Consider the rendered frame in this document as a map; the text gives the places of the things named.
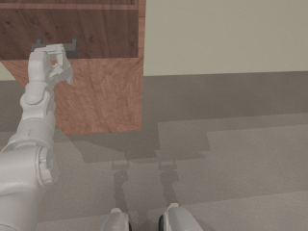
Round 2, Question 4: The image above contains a cabinet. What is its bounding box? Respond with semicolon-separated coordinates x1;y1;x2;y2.
0;0;146;136

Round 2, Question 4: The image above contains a robot thigh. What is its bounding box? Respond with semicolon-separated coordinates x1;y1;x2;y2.
98;212;129;231
163;207;203;231

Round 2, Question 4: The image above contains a robot right thigh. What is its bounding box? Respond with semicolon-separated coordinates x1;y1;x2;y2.
163;207;203;231

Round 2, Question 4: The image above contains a robot left upper arm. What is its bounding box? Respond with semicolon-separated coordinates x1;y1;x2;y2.
0;145;60;231

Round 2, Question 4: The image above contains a drawer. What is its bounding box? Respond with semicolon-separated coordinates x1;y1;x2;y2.
0;0;139;61

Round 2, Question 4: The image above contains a handle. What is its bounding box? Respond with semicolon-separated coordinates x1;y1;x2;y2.
30;36;79;59

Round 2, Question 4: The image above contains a robot left thigh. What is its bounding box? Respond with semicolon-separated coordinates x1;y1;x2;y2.
98;212;129;231

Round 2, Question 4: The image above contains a robot left forearm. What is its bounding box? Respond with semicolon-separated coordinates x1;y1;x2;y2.
0;81;56;153

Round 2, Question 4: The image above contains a left robot hand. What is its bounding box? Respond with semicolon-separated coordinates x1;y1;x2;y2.
28;43;73;90

